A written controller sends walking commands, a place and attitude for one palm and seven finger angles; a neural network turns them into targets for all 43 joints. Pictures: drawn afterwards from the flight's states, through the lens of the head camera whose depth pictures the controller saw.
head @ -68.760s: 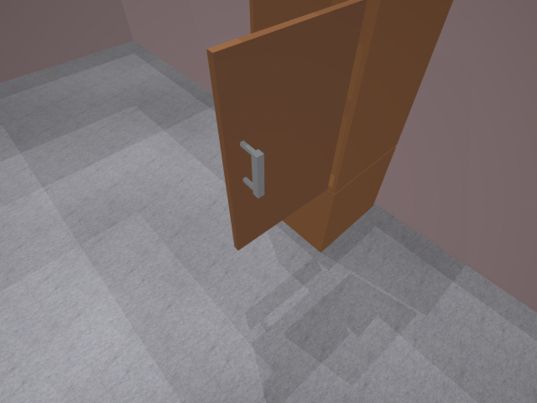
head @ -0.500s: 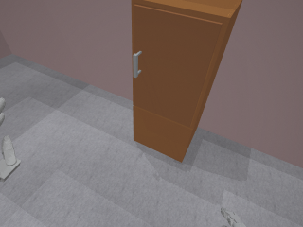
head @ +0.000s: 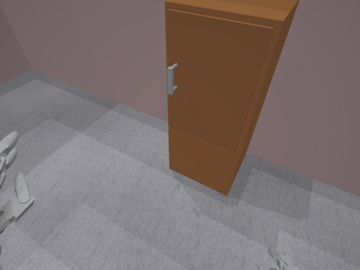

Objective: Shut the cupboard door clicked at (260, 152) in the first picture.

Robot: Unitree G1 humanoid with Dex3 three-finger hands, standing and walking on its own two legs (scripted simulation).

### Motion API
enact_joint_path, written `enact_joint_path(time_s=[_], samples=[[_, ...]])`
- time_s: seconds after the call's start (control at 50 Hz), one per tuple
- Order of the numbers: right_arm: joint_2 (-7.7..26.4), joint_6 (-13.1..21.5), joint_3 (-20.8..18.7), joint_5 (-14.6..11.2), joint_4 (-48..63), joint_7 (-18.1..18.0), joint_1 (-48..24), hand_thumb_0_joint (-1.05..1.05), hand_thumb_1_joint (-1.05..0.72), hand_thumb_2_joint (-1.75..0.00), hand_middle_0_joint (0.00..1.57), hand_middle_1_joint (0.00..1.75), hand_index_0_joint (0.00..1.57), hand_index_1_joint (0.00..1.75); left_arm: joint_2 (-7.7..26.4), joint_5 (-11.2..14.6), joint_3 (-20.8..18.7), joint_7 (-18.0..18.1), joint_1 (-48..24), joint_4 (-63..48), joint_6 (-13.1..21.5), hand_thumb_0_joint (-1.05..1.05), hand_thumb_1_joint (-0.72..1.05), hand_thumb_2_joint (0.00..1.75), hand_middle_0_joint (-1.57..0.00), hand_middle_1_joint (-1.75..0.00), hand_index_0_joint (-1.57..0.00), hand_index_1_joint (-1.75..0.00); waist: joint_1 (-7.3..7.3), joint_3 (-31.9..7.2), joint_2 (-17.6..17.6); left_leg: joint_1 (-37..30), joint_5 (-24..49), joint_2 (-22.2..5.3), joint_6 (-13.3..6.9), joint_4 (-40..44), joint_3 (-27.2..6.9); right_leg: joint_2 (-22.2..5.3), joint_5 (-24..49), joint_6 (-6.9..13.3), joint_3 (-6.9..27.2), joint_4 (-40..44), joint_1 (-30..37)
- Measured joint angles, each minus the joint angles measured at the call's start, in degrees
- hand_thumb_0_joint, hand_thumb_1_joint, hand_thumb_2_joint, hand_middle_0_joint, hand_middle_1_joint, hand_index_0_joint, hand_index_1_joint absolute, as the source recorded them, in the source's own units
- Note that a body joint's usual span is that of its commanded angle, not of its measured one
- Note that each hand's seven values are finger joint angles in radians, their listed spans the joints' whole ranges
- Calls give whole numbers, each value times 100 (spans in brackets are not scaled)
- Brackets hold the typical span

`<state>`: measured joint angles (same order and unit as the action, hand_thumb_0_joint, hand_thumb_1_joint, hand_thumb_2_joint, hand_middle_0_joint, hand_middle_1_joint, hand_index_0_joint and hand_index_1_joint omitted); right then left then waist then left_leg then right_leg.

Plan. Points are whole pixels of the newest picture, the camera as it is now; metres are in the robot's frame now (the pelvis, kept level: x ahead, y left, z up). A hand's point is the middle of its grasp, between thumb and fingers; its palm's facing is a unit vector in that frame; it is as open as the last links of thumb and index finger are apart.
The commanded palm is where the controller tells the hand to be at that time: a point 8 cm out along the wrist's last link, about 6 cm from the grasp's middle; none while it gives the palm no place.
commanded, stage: let the arm hang, fingers relaxed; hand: left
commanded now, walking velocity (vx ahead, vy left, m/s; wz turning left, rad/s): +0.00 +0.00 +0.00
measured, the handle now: (172, 79) +0.88 +0.08 -0.01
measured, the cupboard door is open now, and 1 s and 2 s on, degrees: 0 0 0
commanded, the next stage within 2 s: look to check the result in 1.08 s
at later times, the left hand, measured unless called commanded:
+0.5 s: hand out of the picture -0.04 +0.19 -0.17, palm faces +0.04 -0.98 -0.20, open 7.2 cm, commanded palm none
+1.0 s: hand out of the picture -0.04 +0.16 -0.17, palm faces +0.04 -0.99 -0.13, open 7.4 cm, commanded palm none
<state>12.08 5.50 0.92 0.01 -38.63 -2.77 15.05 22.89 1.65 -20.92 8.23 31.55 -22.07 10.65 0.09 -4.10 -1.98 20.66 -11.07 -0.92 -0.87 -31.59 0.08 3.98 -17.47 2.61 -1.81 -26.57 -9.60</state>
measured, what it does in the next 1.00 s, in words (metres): stands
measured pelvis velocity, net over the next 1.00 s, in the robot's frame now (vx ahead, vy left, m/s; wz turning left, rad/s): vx -0.01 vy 0.02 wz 0.00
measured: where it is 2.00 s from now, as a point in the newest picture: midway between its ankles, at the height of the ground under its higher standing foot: outside the picture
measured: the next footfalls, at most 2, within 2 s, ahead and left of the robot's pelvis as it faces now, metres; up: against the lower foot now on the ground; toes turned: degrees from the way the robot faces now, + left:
none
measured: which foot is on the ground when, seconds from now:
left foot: down 0.00-1.00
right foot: down 0.00-1.00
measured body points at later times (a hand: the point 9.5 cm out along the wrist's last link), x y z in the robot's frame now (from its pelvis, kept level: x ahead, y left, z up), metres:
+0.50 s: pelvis +0.00 +0.01 +0.01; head +0.01 +0.02 +0.45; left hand -0.04 +0.24 -0.16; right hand +0.00 -0.23 -0.14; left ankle +0.06 +0.10 -0.73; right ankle -0.04 -0.09 -0.73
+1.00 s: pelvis -0.01 +0.02 +0.01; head -0.02 +0.03 +0.46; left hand -0.04 +0.22 -0.16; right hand -0.02 -0.20 -0.15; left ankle +0.06 +0.10 -0.73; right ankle -0.04 -0.09 -0.73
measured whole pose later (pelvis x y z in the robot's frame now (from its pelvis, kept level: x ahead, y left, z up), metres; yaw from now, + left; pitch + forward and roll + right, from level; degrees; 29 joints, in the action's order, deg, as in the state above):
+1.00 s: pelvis -0.01 +0.02 +0.01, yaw +0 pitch -2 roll -1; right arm 6.9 -0.5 0.3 0.9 -64.3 -2.0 18.8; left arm 6.1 -0.9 0.0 1.8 20.8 65.0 0.3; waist 0.6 -0.3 0.5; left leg 14.6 -7.5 1.9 -2.7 -23.9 1.2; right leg 1.0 -16.1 1.0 -1.0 -24.0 -6.0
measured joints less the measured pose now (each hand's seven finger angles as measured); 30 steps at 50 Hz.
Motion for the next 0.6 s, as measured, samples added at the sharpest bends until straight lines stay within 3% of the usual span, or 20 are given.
enact_joint_path(time_s=[0.06, 0.12, 0.24, 0.32, 0.4, 0.6], samples=[[364, -77, -107, 46, -427, 234, -265, 1, -90, -90, 21, 30, 21, 30, -178, -211, 722, -419, -872, 1815, -524, 1, 89, 90, -20, -31, -20, -30, -108, 5, -199, 152, -191, 108, -64, -328, -23, -106, -289, -51, -56, -536, -224], [514, -317, -113, 107, -690, 261, -513, 1, -90, -90, 21, 30, 21, 30, -530, -301, 1366, -656, -1468, 3865, -1115, 1, 90, 90, -20, -30, -19, -30, -23, 104, -224, 201, -247, 200, -111, -481, -11, -204, -458, -103, -68, -855, -331], [256, -578, -34, 173, -1041, 250, -460, 1, -90, -90, 20, 30, 21, 30, -1238, -308, 2155, -812, -1548, 6568, -1433, 1, 91, 89, -20, -30, -19, -30, 207, 461, 300, -1, -162, 215, -66, -276, -1, -221, -425, -45, -55, -742, -177], [3, -652, 10, 167, -1511, 196, -155, 0, -90, -90, 20, 30, 20, 30, -1196, -247, 1942, -669, -1491, 7379, -1289, -2, 100, 89, -21, -30, -20, -30, 96, 609, 520, -116, -10, 146, -28, 11, -105, -128, -178, -10, -135, -255, 40], [-133, -696, 5, 133, -1940, 144, 61, 0, -90, -90, 20, 30, 20, 30, -1100, -250, 1979, -719, -1314, 7965, -1225, -1, 99, 89, -21, -30, -20, -30, 17, 672, 447, -258, 109, 127, -35, 263, -111, -102, 23, -16, -126, 128, 233], [-348, -679, -18, 76, -2460, 107, 274, 0, -90, -90, 20, 30, 20, 30, -1238, -235, 2054, -676, -955, 8728, -1154, 1, 92, 89, -20, -30, -20, -30, 30, 653, 146, -555, 289, 201, -120, 662, 30, -200, 171, -102, 7, 384, 429]])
